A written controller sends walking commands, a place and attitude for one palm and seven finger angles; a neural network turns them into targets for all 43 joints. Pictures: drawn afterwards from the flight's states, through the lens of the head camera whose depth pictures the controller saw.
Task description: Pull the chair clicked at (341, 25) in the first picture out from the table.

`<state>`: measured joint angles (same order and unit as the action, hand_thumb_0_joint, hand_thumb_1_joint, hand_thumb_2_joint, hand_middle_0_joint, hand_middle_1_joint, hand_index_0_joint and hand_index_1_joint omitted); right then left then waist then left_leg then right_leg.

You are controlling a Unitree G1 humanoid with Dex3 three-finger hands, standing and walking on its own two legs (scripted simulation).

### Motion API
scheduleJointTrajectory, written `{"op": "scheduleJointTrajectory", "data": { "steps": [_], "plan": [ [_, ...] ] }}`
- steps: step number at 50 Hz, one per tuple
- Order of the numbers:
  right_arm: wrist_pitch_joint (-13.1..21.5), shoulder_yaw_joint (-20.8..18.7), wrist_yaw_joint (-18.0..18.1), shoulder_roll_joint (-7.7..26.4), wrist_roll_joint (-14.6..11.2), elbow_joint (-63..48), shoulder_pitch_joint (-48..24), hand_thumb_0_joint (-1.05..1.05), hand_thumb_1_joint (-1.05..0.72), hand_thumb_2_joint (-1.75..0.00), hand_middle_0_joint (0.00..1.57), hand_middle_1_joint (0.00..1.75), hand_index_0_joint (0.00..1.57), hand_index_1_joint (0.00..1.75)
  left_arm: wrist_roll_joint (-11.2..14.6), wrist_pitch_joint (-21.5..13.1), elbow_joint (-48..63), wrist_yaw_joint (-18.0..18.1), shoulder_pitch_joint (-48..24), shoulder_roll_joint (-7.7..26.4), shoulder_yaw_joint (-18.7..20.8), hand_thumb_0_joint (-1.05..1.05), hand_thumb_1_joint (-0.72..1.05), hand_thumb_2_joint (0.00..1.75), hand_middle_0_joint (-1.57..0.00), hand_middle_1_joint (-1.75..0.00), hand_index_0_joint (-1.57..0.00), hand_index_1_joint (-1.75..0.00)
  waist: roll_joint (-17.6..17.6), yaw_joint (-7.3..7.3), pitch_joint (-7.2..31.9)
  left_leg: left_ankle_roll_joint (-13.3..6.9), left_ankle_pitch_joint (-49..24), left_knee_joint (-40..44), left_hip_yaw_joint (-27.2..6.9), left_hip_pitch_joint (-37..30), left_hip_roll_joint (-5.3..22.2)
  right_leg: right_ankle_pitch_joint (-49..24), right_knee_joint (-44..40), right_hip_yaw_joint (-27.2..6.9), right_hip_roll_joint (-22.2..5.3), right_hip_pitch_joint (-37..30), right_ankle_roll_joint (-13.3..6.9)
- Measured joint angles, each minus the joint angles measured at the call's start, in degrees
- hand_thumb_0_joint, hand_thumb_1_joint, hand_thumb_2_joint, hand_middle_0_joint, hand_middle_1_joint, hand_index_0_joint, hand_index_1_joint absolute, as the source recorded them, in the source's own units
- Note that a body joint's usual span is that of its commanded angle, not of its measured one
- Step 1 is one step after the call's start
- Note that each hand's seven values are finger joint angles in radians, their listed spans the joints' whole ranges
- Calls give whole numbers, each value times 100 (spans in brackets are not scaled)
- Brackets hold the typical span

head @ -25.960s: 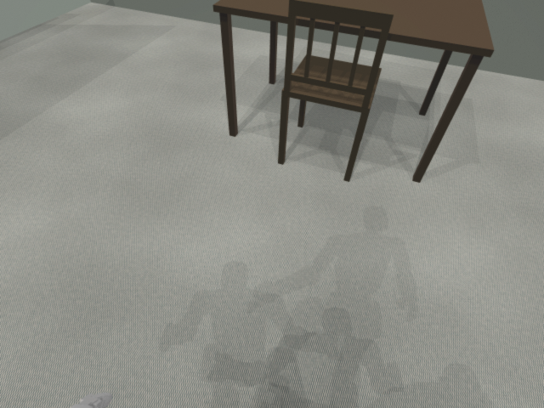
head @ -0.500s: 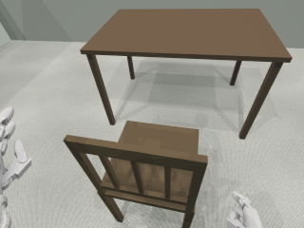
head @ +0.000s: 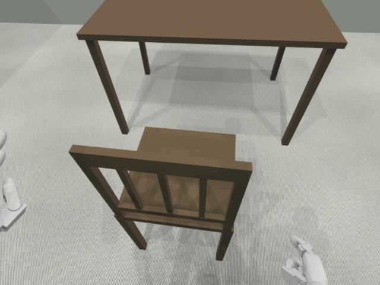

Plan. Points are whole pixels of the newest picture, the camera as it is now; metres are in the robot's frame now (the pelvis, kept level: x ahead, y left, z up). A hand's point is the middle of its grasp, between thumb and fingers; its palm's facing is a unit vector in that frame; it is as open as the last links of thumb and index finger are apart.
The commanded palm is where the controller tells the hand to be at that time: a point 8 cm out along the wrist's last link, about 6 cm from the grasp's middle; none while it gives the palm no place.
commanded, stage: step back with the hand held close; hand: left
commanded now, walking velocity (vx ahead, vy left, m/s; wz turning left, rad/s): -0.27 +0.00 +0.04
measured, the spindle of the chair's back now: (166, 193) +0.35 +0.10 -0.11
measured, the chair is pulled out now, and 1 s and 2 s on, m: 0.61 0.61 0.61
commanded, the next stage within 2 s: stop stepping back and stand still in 1.20 s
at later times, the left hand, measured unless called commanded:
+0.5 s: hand out of the picture +0.13 +0.28 +0.16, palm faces +0.49 -0.72 -0.50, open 7.4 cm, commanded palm +0.06 +0.31 +0.18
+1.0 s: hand out of the picture +0.10 +0.26 +0.18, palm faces +0.48 -0.73 -0.49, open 7.4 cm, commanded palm +0.03 +0.29 +0.18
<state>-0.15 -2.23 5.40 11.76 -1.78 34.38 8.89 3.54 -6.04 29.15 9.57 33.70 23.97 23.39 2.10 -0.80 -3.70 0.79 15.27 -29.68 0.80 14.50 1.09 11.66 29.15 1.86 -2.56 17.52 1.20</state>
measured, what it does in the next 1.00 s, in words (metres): steps on the spot: right foot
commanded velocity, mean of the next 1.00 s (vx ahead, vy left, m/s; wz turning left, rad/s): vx -0.36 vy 0.00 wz -0.01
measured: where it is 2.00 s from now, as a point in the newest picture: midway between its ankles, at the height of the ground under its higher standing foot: outside the picture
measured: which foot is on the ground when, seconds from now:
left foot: down 0.00-0.96, up 0.98-1.00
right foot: down 0.00-0.76, up 0.78-0.86, down 0.88-1.00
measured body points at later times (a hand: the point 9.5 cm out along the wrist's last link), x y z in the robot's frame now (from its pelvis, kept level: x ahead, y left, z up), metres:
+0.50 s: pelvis -0.06 +0.01 -0.02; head -0.04 +0.02 +0.43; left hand +0.10 +0.32 +0.19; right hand +0.11 -0.22 -0.10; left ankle +0.00 +0.13 -0.74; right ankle +0.04 -0.13 -0.73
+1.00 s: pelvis -0.09 -0.01 -0.01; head -0.05 +0.00 +0.43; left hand +0.06 +0.29 +0.20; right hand +0.09 -0.23 -0.11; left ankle -0.01 +0.13 -0.73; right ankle -0.06 -0.13 -0.74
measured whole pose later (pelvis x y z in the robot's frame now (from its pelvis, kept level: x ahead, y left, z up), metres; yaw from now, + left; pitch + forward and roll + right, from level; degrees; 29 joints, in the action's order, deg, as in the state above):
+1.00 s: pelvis -0.09 -0.01 -0.01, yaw +3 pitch +1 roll -3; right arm 9.9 -1.7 2.7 10.4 0.5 38.8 10.2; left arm 2.3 -15.7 32.2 9.0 30.4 24.2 26.6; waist 2.5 -1.7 -3.9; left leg 1.7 16.8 -42.1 -3.8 29.6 4.3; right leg 15.2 33.4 1.8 3.5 19.0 -0.8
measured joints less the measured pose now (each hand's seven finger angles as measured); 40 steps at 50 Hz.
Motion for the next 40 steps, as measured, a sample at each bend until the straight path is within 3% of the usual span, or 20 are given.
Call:
{"op": "scheduleJointTrajectory", "data": {
  "steps": [9, 12, 15, 19, 23, 25, 33, 36, 38, 40],
  "plan": [
    [176, 99, 22, 64, 66, -15, 183, 1, -90, -90, 21, 30, 20, 30, -88, -27, -56, 110, -168, -205, -141, 1, 88, 90, -21, -31, -22, -31, -71, -83, 255, -45, -53, -353, -38, 379, 47, -199, 33, 28, 48, 221, 3],
    [255, 136, 22, 88, 84, -60, 281, 1, -90, -90, 21, 30, 20, 30, -138, -68, -84, 148, -284, -213, -113, 1, 88, 90, -21, -31, -22, -31, -71, -79, 285, -83, -37, -408, -70, 500, 78, 48, 47, 53, 85, 291, 10],
    [347, 164, 5, 89, 83, -119, 350, 1, -90, -90, 21, 30, 20, 30, -165, -122, -31, 180, -358, -154, -32, 1, 88, 90, -21, -31, -22, -31, -79, -33, 227, -105, -177, -401, -115, 598, 89, 124, 9, 68, 114, 334, 5],
    [441, 189, -52, 33, 95, -108, 354, 1, -90, -90, 21, 30, 20, 30, -161, -236, 169, 169, -301, -4, 104, 1, 88, 90, -21, -31, -21, -31, -214, -3, 86, -102, -227, -542, -90, 686, 16, -309, 81, 3, 58, 418, 27],
    [551, 159, -65, -22, 86, -110, 403, 1, -90, -90, 21, 30, 20, 30, -240, -344, 204, 140, -269, 27, 179, 1, 88, 90, -21, -31, -21, -31, -127, 42, 49, -125, -146, -780, -147, 852, 44, 139, 421, -31, 133, 570, 37],
    [597, 158, -74, -68, 80, -95, 412, 1, -90, -90, 21, 30, 20, 30, -230, -396, 223, 132, -277, 75, 249, 1, 88, 90, -21, -31, -21, -31, -152, 32, 12, -94, -124, -912, -152, 930, 19, -119, 492, -67, 130, 625, 11],
    [638, 151, -151, 12, 231, 201, 316, 1, -90, -90, 21, 30, 20, 30, -253, -567, 223, 173, -405, -168, 186, 1, 88, 90, -21, -31, -22, -31, -185, -75, 108, -110, 868, -1150, -114, 1238, -18, -171, 403, -91, 88, 839, -55],
    [653, 153, -158, 63, 251, 216, 238, 1, -90, -90, 21, 30, 20, 30, -248, -615, 295, 178, -451, -103, 203, 1, 88, 90, -21, -31, -22, -31, -240, -19, 32, -123, 266, -902, -96, 1237, -13, -198, 354, -80, 72, 881, -33],
    [698, 124, -139, 70, 232, 169, 209, 1, -90, -90, 21, 30, 20, 30, -248, -655, 365, 163, -438, 0, 269, 1, 88, 90, -21, -31, -22, -31, -182, 43, -33, -133, -366, -818, -114, 1252, 90, 199, 568, -52, 163, 953, -25],
    [762, 73, -116, 5, 204, 139, 204, 1, -90, -90, 21, 30, 20, 30, -235, -694, 411, 134, -416, 134, 367, 1, 88, 90, -21, -31, -22, -31, -159, 109, -76, -99, -476, -922, -183, 1301, 130, 633, 968, -100, 261, 961, -34]
  ]
}}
